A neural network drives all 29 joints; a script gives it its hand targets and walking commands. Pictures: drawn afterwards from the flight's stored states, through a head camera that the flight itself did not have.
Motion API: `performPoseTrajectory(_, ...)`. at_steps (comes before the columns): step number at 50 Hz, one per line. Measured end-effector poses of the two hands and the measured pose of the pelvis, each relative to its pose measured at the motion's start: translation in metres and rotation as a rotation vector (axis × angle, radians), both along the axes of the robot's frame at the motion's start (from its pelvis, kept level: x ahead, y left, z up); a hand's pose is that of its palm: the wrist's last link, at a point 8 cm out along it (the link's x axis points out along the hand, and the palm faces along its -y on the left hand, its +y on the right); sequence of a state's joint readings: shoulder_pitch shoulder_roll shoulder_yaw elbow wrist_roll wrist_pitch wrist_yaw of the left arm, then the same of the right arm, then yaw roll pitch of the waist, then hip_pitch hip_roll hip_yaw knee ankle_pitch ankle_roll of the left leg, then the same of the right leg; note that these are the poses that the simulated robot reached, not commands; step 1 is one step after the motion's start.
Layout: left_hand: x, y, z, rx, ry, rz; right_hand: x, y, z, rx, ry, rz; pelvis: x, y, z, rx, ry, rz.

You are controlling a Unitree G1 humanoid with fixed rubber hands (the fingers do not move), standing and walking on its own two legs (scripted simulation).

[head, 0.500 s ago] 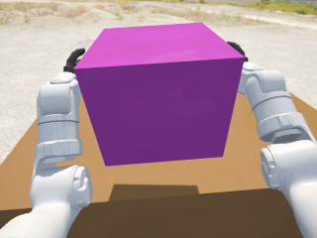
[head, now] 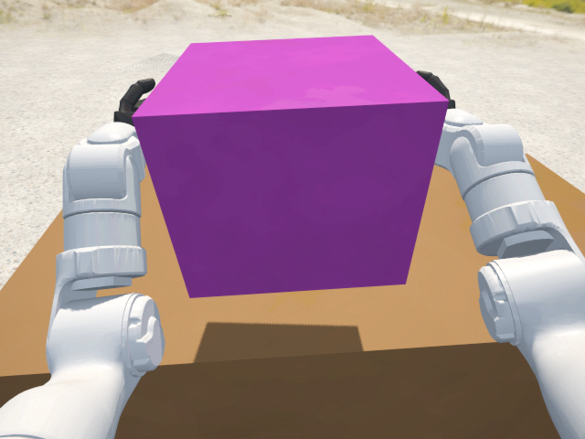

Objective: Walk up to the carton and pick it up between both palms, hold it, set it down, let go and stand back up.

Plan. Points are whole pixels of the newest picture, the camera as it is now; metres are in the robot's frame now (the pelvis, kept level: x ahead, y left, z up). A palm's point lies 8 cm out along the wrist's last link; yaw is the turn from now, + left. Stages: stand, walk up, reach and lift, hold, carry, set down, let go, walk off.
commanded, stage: hold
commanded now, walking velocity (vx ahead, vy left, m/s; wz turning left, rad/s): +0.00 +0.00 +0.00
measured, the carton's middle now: (289, 154) +0.43 +0.01 +0.25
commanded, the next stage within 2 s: none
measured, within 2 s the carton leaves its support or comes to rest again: neither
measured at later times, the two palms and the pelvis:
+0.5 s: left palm (137, 146) +0.36 +0.20 +0.29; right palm (442, 132) +0.37 -0.18 +0.30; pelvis +0.00 +0.00 +0.00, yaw +0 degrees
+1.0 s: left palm (133, 132) +0.35 +0.19 +0.31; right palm (454, 121) +0.36 -0.19 +0.32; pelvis +0.00 +0.00 +0.00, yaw +0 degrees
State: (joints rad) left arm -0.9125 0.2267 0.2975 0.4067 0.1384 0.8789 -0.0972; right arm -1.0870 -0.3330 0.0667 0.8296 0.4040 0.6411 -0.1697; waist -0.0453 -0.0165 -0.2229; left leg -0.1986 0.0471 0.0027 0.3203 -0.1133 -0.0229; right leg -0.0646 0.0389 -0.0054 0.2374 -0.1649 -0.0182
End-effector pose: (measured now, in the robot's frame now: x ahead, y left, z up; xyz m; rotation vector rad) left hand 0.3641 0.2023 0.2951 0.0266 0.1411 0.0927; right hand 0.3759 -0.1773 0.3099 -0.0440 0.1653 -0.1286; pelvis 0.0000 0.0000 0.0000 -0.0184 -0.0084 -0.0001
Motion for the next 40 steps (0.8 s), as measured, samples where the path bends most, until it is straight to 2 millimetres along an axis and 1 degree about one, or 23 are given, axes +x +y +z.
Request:
performPoseTrajectory(7, 0.000, -0.002, -0.013, -0.015, -0.002, 0.003, 0.000, -0.002, -0.010, 0.005, 0.000, -0.004, 0.003, 0.002, 0.000, -0.001, -0.001, 0.005)
performPoseTrajectory(13, -0.001, -0.005, -0.017, -0.026, -0.007, 0.007, -0.003, -0.005, -0.013, 0.012, -0.005, -0.007, 0.003, 0.003, 0.000, -0.002, -0.003, 0.000)
performPoseTrajectory(28, -0.004, -0.006, -0.006, -0.029, -0.008, 0.015, -0.004, -0.005, -0.004, 0.014, -0.004, -0.004, 0.001, 0.002, 0.000, 0.000, -0.005, -0.004)
performPoseTrajectory(36, -0.003, -0.004, -0.003, -0.024, -0.005, 0.010, -0.004, -0.004, -0.002, 0.009, -0.001, -0.005, 0.001, 0.002, 0.000, 0.000, -0.004, -0.002)
performPoseTrajectory(40, -0.010, -0.004, 0.005, -0.007, -0.050, 0.013, -0.009, -0.004, 0.005, 0.014, -0.043, 0.005, 0.003, 0.002, 0.000, -0.003, -0.002, 0.003)
